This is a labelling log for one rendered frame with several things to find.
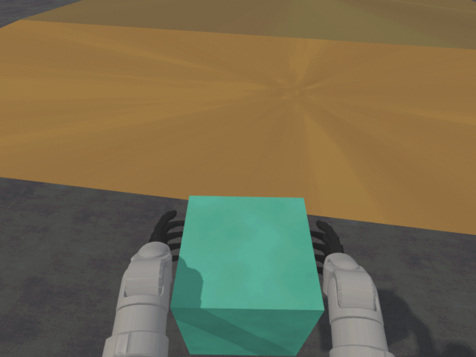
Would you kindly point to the right robot forearm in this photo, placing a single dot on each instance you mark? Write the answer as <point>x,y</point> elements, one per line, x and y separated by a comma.
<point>355,314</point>

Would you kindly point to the robot left hand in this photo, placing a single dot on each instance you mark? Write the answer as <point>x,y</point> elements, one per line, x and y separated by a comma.
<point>161,229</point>

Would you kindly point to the robot right hand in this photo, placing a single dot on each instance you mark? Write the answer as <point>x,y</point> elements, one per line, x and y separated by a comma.
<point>330,238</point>

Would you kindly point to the carton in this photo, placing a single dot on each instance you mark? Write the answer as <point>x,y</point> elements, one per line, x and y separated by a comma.
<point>246,281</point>

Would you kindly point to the left robot forearm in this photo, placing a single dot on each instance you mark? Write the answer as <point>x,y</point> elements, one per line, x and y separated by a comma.
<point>143,303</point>

